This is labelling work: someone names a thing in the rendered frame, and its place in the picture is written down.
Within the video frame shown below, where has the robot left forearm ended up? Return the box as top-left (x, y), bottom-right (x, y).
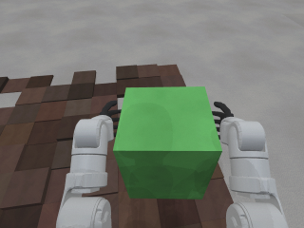
top-left (56, 115), bottom-right (114, 228)

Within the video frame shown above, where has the robot right forearm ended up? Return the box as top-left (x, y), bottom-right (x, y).
top-left (219, 117), bottom-right (289, 228)

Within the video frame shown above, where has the left robot upper arm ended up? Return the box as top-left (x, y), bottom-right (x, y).
top-left (57, 197), bottom-right (112, 228)

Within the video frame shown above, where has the robot left hand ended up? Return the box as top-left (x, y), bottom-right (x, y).
top-left (100, 100), bottom-right (122, 137)

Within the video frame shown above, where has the carton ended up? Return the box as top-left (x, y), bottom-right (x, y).
top-left (113, 86), bottom-right (222, 200)

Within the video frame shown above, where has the right robot upper arm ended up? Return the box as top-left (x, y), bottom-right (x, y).
top-left (226, 201), bottom-right (288, 228)

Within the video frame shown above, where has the robot right hand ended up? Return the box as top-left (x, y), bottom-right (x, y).
top-left (212, 102), bottom-right (234, 139)

